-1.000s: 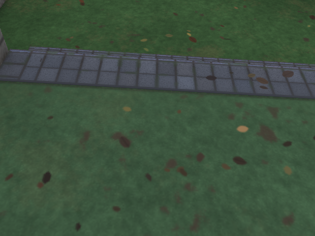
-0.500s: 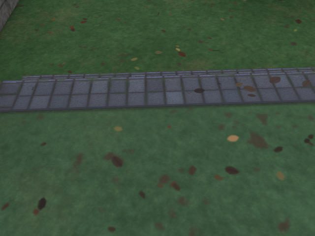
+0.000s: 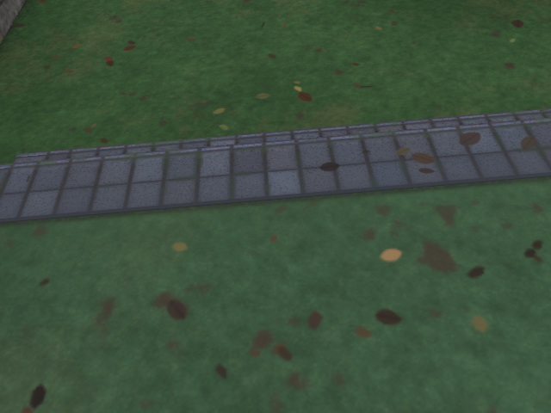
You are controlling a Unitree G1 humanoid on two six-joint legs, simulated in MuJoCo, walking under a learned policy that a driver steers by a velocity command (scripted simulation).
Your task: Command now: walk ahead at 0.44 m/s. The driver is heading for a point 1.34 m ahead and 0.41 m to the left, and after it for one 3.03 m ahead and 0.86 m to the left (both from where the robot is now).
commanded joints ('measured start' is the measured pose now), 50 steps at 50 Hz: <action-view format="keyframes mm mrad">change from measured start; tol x32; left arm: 1 33 105 22 -22 -8 -32 8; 22 141 52 5 21 -19 -37 15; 41 -485 109 -4 -228 12 6 -22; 50 -124 181 37 -151 18 -9 8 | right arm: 1 17 -27 -5 -30 0 9 4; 15 -344 9 18 -154 4 -1 5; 22 164 -238 -79 -48 -19 -15 -30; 50 164 -117 -27 -93 13 -16 -41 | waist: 1 -32 -112 77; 50 14 -97 -70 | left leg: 1 -162 47 -14 -10 118 -25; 16 -170 -36 87 -442 192 31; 20 261 -161 142 -528 101 135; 22 818 289 -613 -624 12 383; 34 287 42 -283 -856 347 202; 46 345 -11 -333 -410 549 72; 48 -54 -221 -141 108 -306 19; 50 -142 -95 -152 192 -145 28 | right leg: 1 62 -219 251 -304 -36 -100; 13 268 -241 36 -289 324 -97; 19 359 -250 -79 107 1074 -61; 21 74 -220 -116 572 746 -27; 22 -360 -4 -105 1005 -99 32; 23 -497 23 100 1098 -225 21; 41 -428 -55 77 240 191 106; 46 104 -31 101 44 76 28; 48 502 -474 799 -109 -174 -153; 50 259 -388 683 -150 -313 -144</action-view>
